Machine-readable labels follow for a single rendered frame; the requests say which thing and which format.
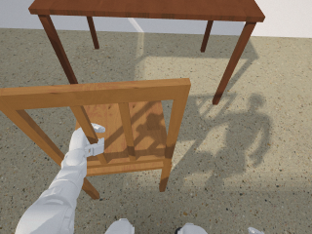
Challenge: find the robot left thigh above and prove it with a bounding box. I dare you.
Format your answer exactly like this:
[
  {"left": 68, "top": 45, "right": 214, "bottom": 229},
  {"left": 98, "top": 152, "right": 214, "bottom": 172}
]
[{"left": 104, "top": 220, "right": 135, "bottom": 234}]

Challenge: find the robot right thigh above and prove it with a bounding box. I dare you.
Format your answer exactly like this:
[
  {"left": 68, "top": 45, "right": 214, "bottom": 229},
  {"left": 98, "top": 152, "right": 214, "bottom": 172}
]
[{"left": 177, "top": 224, "right": 208, "bottom": 234}]

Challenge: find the table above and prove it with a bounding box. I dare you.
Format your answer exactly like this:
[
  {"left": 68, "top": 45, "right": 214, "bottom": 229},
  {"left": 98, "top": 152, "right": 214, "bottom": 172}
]
[{"left": 28, "top": 0, "right": 266, "bottom": 105}]

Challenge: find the robot thigh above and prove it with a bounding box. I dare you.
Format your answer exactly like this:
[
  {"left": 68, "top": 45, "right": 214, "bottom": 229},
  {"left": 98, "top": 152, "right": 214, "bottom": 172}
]
[
  {"left": 177, "top": 224, "right": 208, "bottom": 234},
  {"left": 104, "top": 220, "right": 135, "bottom": 234}
]

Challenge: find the robot left hand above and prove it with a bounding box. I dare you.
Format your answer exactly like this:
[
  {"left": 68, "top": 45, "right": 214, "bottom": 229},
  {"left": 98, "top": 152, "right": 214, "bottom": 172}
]
[{"left": 68, "top": 123, "right": 105, "bottom": 157}]

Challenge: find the left robot upper arm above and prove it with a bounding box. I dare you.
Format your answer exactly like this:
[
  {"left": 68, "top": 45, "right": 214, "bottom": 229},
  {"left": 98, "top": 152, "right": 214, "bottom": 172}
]
[{"left": 18, "top": 204, "right": 75, "bottom": 234}]

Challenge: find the chair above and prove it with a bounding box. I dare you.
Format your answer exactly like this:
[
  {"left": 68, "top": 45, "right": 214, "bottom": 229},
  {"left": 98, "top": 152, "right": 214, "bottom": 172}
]
[{"left": 0, "top": 78, "right": 191, "bottom": 200}]

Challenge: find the robot left forearm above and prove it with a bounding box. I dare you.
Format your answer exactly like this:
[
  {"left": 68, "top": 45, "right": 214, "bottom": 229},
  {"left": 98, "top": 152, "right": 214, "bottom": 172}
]
[{"left": 15, "top": 149, "right": 87, "bottom": 234}]

